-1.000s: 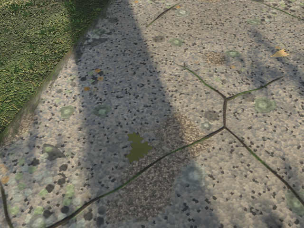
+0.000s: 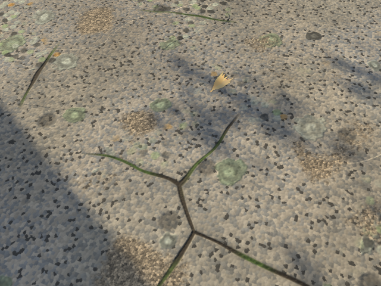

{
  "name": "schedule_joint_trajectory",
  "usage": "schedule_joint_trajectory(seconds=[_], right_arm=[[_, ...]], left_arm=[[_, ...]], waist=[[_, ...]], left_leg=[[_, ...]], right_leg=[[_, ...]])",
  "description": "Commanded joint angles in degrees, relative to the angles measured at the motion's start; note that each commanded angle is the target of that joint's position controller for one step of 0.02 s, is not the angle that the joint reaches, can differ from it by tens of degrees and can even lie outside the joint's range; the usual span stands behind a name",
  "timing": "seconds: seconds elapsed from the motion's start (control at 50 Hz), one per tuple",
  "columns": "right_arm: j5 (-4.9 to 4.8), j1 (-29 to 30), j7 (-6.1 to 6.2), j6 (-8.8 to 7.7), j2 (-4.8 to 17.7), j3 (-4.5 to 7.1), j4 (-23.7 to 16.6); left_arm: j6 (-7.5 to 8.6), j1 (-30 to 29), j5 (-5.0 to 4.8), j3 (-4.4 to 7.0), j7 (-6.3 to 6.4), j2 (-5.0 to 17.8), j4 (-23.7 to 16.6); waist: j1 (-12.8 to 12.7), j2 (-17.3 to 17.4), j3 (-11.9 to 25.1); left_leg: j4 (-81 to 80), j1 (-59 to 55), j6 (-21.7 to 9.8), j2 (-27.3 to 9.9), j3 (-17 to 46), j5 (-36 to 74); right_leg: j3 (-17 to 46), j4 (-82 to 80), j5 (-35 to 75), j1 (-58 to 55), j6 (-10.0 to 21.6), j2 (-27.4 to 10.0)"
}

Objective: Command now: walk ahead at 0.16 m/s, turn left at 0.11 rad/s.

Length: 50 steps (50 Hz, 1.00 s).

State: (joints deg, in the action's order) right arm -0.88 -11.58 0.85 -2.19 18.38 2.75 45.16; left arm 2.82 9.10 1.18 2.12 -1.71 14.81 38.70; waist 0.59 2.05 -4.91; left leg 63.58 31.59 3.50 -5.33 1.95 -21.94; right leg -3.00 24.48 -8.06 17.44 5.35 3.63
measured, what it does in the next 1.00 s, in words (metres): walks ahead, turning left: left foot, then right foot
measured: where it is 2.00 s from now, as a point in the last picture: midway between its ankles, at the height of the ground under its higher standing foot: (142, 265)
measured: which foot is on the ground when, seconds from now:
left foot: up 0.00-0.32, down 0.34-0.80, up 0.82-1.00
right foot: down 0.00-0.36, up 0.38-0.76, down 0.78-1.00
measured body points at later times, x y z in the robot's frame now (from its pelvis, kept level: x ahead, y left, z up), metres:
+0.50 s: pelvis +0.11 +0.06 +0.00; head +0.14 +0.09 +0.45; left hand +0.19 +0.37 -0.11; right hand +0.28 -0.20 -0.09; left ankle +0.09 +0.14 -0.74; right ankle +0.11 -0.09 -0.67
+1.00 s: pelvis +0.31 +0.08 +0.01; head +0.33 +0.07 +0.46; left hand +0.22 +0.35 -0.11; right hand +0.57 -0.09 -0.10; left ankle +0.25 +0.21 -0.67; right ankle +0.34 -0.03 -0.74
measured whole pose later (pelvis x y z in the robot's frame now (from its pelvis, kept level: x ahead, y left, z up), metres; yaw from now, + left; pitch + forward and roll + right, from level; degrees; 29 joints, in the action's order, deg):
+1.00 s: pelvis +0.31 +0.08 +0.01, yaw +30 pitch +2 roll -1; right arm -0.9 -14.8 0.3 -2.5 17.6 3.7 38.1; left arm 5.5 17.4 0.0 3.6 -1.0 14.9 48.8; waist -2.6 3.0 0.4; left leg 59.9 31.9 -0.9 -2.2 4.1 -17.2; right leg -0.6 19.9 -12.6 9.2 1.8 1.9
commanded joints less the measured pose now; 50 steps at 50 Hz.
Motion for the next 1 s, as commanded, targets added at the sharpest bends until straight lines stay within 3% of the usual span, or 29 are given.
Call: schedule_joint_trajectory(seconds=[0.02, 0.1, 0.18, 0.28, 0.32, 0.34, 0.36, 0.38, 0.4, 0.42, 0.44, 0.46, 0.5, 0.54, 0.6, 0.68, 0.74, 0.78, 0.8, 0.82, 0.84, 0.86, 0.88, 0.9, 0.94, 1.0], right_arm=[[0.46, -8.4, 0.85, 1.26, 3.0, 1.06, -0.1], [0.2, -2.2, 0.26, 1.45, 3.3, 1.15, -2.4], [0.19, 1.2, -0.4, 2.68, 3.7, 1.72, -5.2], [-0.05, 2.8, -1.83, 3.56, 2.9, 2.06, -7.9], [-0.33, 0.6, -2.43, 3.23, 2.8, 2.37, -7.8], [-0.19, -1.9, -2.12, 3.08, 4.3, 3.05, -7.4], [-0.17, -5.7, -1.11, 3.1, 9.7, 4.82, -7.0], [0.14, -9.6, -0.58, 2.84, 15.7, 6.34, -6.6], [0.4, -11.6, -1.04, 1.76, 11.0, 5.03, -7.0], [0.24, -9.7, -1.17, 0.75, 9.2, 4.47, -7.1], [-0.48, -7.2, -1.03, 0.29, 8.0, 4.27, -7.4], [-0.95, -5.4, -0.75, 0.27, 7.1, 3.84, -7.8], [-0.06, -4.3, 0.09, 0.12, 6.9, 3.47, -8.7], [0.28, -4.8, 0.67, -0.2, 7.8, 3.83, -9.0], [-0.11, -6.0, 0.9, -0.12, 9.1, 4.31, -9.0], [-0.39, -7.8, 0.57, 0.32, 9.5, 4.51, -8.7], [-0.44, -6.8, 0.43, 0.54, 8.4, 4.18, -9.0], [-0.29, -5.8, 0.53, 0.58, 5.0, 3.13, -9.6], [0.51, -5.7, 0.49, 0.33, 0.9, 1.71, -10.3], [-0.96, -9.1, 0.68, -0.37, -0.8, 1.04, -13.4], [-1.73, -10.7, 0.85, -0.7, 4.3, 2.09, -11.3], [-1.37, -7.7, 0.7, -0.72, 6.6, 2.71, -10.7], [-0.65, -6.1, 0.63, -0.73, 6.0, 2.64, -10.2], [-0.11, -4.2, 0.4, -1.05, 5.3, 2.56, -10.7], [-0.19, -3.1, -0.39, -1.36, 3.5, 2.17, -11.1], [0.42, 0.4, -0.87, -1.47, 1.3, 1.13, -12.7]], left_arm=[[1.86, -3.1, 0.71, 1.81, 0.78, 6.5, -1.5], [0.43, -2.5, 0.53, 2.55, 2.35, 8.6, 1.0], [-1.75, -1.5, -0.27, 3.08, 2.93, 9.5, 2.8], [-3.86, -1.5, -1.53, 3.83, 3.45, 10.7, 3.2], [-4.33, -2.1, -2.42, 4.02, 3.89, 10.9, 3.4], [-4.2, -0.3, -2.6, 4.13, 3.96, 10.8, 4.2], [-3.58, 0.1, -1.13, 3.72, 3.7, 8.9, 3.5], [-2.57, -4.1, 0.86, 2.41, 3.1, 5.2, -0.6], [-1.4, -6.5, 0.15, 2.8, 2.0, 6.9, -0.2], [-0.62, -7.3, -1.76, 3.34, 1.04, 8.4, -0.5], [-0.13, -7.7, -2.21, 3.54, 0.77, 8.6, 0.1], [0.19, -8.9, -1.71, 3.85, 0.82, 9.5, 0.2], [1.01, -9.0, -1.32, 3.77, 0.81, 8.5, 0.7], [1.76, -8.9, -1.25, 3.44, 0.84, 7.3, 1.1], [2.16, -11.1, -1.46, 2.65, 0.64, 5.6, 0.7], [2.98, -13.1, -2.16, 2.69, 0.05, 6.9, -0.4], [4.01, -9.5, -2.38, 3.4, -0.1, 8.6, 0.4], [4.49, -1.7, -1.95, 4.4, 0.41, 10.0, 2.6], [4.61, 6.9, -1.03, 5.18, 0.9, 12.9, 4.0], [3.95, 11.8, 0.04, 6.36, 0.56, 18.5, 6.0], [4.04, 9.5, -0.88, 5.38, 0.12, 14.3, 5.6], [3.89, 7.5, -1.43, 4.36, 0.22, 10.5, 5.1], [3.71, 5.9, -1.19, 3.72, 0.3, 8.7, 4.8], [3.46, 4.9, -1.01, 3.29, 0.44, 7.5, 5.2], [3.46, 4.7, -0.7, 2.73, 0.82, 6.6, 5.7], [3.56, 6.1, -1.66, 2.99, 1.13, 8.4, 7.0]], waist=[[2.6, -5.9, 10.3], [-0.2, -6.5, 8.5], [-1.6, -5.9, 6.3], [-1.9, -6.8, 6.5], [-0.1, -6.7, 7.9], [1.0, -5.2, 9.9], [1.3, 3.5, 12.7], [1.9, 16.3, 14.7], [5.2, 8.3, 17.8], [3.9, 5.5, 14.4], [2.9, 2.6, 11.5], [2.5, 2.3, 8.0], [1.3, 4.2, 5.8], [1.3, 3.8, 6.0], [2.3, 4.9, 5.4], [3.2, 5.8, 4.5], [0.8, 6.6, 5.1], [-3.3, 5.9, 7.5], [-6.6, -1.0, 13.0], [-4.4, -19.6, 15.9], [-4.1, -15.9, 11.0], [-4.5, -12.2, 5.8], [-3.9, -8.9, 4.4], [-3.5, -7.9, 3.1], [-2.4, -8.6, 3.1], [-2.7, -7.7, 2.6]], left_leg=[[-6.7, -7.5, 1.0, -1.0, 2.4, 7.5], [-15.5, -5.4, 0.7, -0.8, 0.9, 14.2], [-18.0, -1.6, -0.1, -1.0, 0.0, 8.7], [-23.4, -2.2, -1.9, 1.1, -3.4, 1.6], [-32.9, -8.4, -4.0, 3.4, -5.7, 8.0], [-38.9, -15.2, -6.1, 4.5, -4.8, 16.4], [-40.2, -26.5, -10.2, -1.9, 6.1, 30.8], [-41.2, -38.7, -22.8, -14.2, 28.0, 35.2], [-44.6, -41.2, -25.7, -15.9, 32.2, 23.6], [-45.9, -39.7, -23.2, -13.5, 28.4, 13.9], [-47.3, -36.9, -20.3, -10.8, 25.5, 4.9], [-49.2, -33.8, -19.0, -9.8, 24.2, 1.2], [-51.7, -29.3, -18.0, -6.7, 21.5, 3.7], [-51.6, -28.1, -17.5, -4.9, 18.4, 9.5], [-50.8, -24.3, -16.6, -3.3, 16.4, 9.6], [-49.1, -20.8, -15.8, -3.5, 19.4, 6.4], [-45.7, -19.3, -14.3, -3.2, 22.5, 5.2], [-38.3, -14.4, -11.4, 0.4, 21.1, 3.6], [-23.2, -8.5, -8.7, 4.3, 15.0, -0.4], [-6.1, 7.8, -6.0, 10.6, 7.9, -13.0], [3.0, 14.0, -5.3, 7.0, 9.3, -11.3], [5.4, 15.7, -5.4, 5.3, 9.0, -6.1], [5.3, 14.5, -5.4, 4.0, 7.8, -2.0], [3.5, 14.1, -5.3, 2.9, 7.5, 1.0], [-0.3, 10.6, -5.1, 1.2, 6.0, 4.3], [-8.3, 10.5, -3.5, 0.1, 2.5, 7.8]], right_leg=[[4.7, -9.2, 37.5, -2.8, 9.2, -15.9], [1.6, -10.6, 29.9, -7.1, 8.0, -16.2], [3.1, -10.0, 22.0, -12.1, 9.0, -19.8], [3.4, -3.4, 26.7, -17.6, 7.6, -22.1], [0.8, 2.7, 29.9, -17.3, 4.5, -20.3], [-1.7, 7.6, 25.1, -14.6, 1.3, -17.8], [-5.8, 19.7, 12.0, -4.4, -3.1, -12.9], [-5.6, 34.4, -25.4, 17.4, -7.6, -1.7], [5.7, 41.6, -31.4, 23.3, -7.1, -2.3], [7.5, 42.0, -26.8, 26.1, -5.9, -4.4], [7.2, 39.2, -22.0, 26.9, -5.3, -5.9], [7.0, 35.2, -17.8, 27.2, -5.3, -6.8], [6.2, 29.4, -10.4, 22.8, -6.2, -6.1], [5.7, 22.4, -6.2, 19.8, -7.4, -4.8], [5.5, 13.2, -1.9, 14.6, -8.7, -3.4], [6.3, 6.8, 0.3, 9.3, -8.5, -2.5], [6.4, 3.2, 0.2, 2.0, -7.1, -2.3], [7.1, 0.2, 0.4, -10.2, -4.8, -4.7], [16.6, -1.6, -5.9, -21.4, -1.2, -14.0], [42.8, -9.9, -26.4, -30.8, 7.3, -24.8], [47.7, -12.5, -35.2, -28.0, 8.9, -26.2], [40.0, -11.9, -30.6, -23.9, 7.3, -23.8], [33.2, -11.7, -23.2, -20.7, 6.1, -21.0], [29.0, -12.2, -16.9, -18.2, 6.0, -19.5], [22.7, -13.9, -8.4, -14.5, 5.6, -17.1], [17.4, -16.1, 0.2, -13.2, 7.1, -16.6]])
Keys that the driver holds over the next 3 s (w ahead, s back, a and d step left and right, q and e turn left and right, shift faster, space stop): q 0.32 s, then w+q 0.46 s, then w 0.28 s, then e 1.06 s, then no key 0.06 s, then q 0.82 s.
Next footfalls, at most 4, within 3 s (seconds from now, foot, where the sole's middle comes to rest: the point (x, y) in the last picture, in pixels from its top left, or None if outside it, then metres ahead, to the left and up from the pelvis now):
0.34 left None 0.13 0.15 -0.78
0.78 right None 0.38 -0.01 -0.78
1.22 left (104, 269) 0.49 0.35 -0.78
1.66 right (177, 249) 0.55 0.10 -0.78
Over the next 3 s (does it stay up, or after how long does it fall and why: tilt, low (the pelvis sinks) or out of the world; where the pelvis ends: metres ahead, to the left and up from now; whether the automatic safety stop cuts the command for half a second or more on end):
stays up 0.46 0.25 0.00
